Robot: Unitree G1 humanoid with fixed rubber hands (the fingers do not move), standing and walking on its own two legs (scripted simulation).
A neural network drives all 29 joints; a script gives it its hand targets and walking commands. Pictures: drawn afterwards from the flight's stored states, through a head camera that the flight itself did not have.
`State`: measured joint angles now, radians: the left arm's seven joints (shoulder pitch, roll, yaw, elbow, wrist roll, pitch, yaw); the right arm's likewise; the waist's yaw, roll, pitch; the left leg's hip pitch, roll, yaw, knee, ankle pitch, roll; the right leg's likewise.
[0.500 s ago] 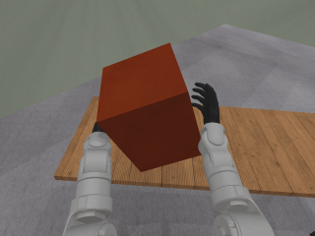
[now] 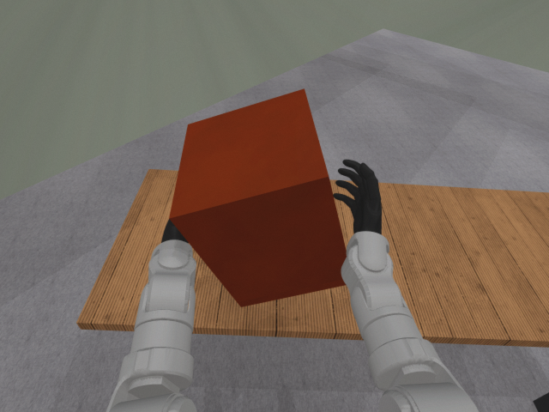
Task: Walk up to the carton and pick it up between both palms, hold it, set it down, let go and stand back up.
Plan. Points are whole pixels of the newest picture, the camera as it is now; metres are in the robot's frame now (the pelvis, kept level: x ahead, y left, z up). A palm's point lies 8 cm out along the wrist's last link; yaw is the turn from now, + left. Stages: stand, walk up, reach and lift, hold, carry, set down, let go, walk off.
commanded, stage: set down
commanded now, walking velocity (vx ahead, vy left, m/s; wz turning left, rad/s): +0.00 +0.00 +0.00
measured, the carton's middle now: (270, 203) +0.43 -0.03 +0.09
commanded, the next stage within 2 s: none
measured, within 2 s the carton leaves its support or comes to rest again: neither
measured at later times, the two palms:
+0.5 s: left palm (185, 240) +0.38 +0.11 +0.07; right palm (368, 227) +0.35 -0.16 +0.12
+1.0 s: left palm (185, 250) +0.41 +0.12 +0.02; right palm (348, 231) +0.38 -0.15 +0.07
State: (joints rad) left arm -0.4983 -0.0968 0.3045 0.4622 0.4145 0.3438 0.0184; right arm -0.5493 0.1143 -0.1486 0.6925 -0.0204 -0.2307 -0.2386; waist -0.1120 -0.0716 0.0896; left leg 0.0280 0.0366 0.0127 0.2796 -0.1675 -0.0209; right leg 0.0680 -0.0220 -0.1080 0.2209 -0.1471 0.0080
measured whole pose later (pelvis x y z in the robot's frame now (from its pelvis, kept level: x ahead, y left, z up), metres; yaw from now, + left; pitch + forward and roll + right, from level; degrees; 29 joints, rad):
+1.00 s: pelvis +0.02 +0.00 +0.00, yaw -1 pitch +7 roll -1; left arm -0.65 0.03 0.26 1.08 0.23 -0.10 0.12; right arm -0.65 0.18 -0.42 0.97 -0.23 -0.41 -0.21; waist -0.11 0.00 -0.08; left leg -0.28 0.04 0.02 0.33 -0.18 -0.02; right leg -0.22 -0.02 -0.10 0.24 -0.14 0.01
